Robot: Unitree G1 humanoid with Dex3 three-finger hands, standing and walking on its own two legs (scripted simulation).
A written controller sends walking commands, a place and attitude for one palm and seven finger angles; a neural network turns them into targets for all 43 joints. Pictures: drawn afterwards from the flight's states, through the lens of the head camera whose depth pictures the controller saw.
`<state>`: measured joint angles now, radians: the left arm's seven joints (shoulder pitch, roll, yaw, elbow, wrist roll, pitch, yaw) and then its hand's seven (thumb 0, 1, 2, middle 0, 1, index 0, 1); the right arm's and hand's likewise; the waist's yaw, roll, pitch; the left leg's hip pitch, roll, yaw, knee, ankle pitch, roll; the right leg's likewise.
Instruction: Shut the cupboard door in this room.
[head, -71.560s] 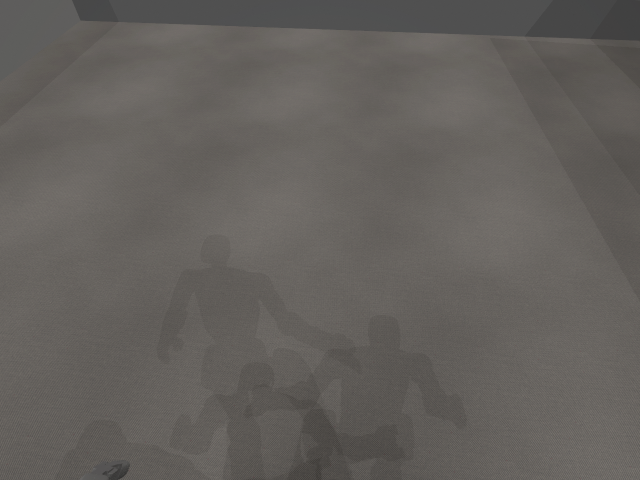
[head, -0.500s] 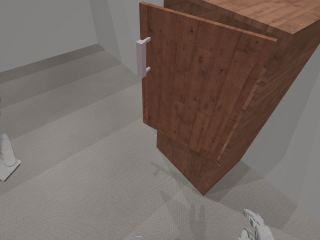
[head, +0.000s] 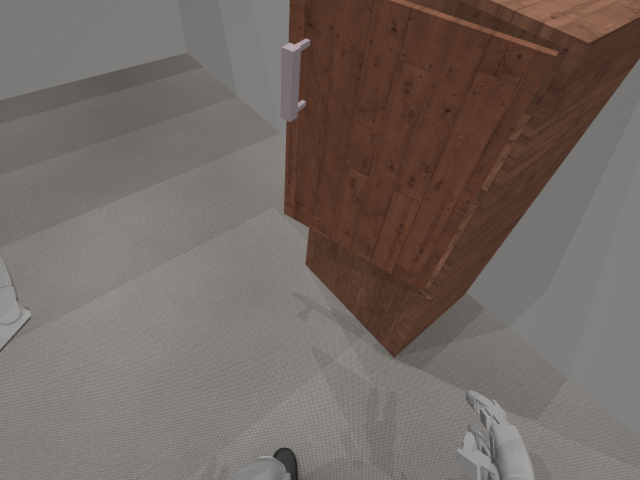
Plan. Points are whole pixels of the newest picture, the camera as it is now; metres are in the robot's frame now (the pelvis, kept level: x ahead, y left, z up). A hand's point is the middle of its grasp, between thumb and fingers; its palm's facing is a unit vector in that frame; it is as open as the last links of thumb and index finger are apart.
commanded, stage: step back with the hand held close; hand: left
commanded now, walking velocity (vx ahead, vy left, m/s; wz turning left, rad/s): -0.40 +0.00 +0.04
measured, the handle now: (296, 80) +0.76 +0.15 +0.09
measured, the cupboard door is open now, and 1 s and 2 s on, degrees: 17 17 17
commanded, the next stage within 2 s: stop stepping back and stand still in 0.10 s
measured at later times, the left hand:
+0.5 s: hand out of the picture +0.13 +0.29 +0.18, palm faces +0.39 -0.84 -0.37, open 7.4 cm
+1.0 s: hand out of the picture +0.07 +0.32 +0.18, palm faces +0.29 -0.83 -0.48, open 7.4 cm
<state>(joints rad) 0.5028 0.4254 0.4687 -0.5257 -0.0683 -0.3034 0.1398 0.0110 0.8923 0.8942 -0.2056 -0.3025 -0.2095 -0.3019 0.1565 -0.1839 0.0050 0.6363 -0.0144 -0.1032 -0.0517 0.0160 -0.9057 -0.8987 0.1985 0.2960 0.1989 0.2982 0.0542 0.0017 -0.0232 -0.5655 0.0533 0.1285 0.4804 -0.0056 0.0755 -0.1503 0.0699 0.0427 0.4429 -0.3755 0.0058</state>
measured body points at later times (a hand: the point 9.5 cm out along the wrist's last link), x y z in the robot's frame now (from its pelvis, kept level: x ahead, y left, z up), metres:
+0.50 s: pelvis -0.09 +0.03 +0.01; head -0.09 +0.08 +0.46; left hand +0.10 +0.33 +0.20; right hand +0.04 -0.21 -0.06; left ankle +0.06 +0.08 -0.72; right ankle -0.13 -0.08 -0.72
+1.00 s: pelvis -0.14 +0.08 +0.01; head -0.15 +0.11 +0.46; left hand +0.05 +0.36 +0.21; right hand -0.02 -0.16 -0.07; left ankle -0.04 +0.13 -0.70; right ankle -0.16 +0.00 -0.72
